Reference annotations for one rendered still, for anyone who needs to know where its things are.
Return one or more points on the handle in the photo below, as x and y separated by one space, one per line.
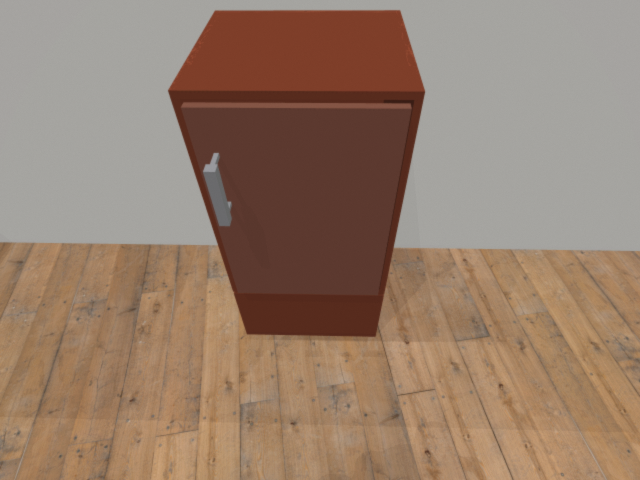
217 193

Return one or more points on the cupboard door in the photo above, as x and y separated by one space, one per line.
312 187

